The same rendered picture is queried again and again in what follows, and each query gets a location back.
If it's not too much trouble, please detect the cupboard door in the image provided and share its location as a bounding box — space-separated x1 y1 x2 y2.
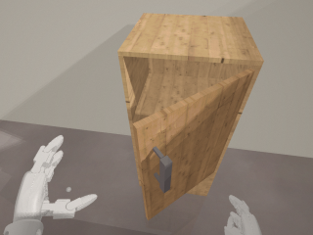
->
132 69 255 220

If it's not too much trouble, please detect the handle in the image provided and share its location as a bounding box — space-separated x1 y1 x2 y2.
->
153 146 173 193

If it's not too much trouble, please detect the robot right hand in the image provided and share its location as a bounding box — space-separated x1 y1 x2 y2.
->
224 195 262 235

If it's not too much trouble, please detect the robot left hand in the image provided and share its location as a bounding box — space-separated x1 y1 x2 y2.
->
13 135 98 222

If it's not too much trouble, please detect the robot left forearm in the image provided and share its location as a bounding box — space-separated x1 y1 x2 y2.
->
3 219 44 235

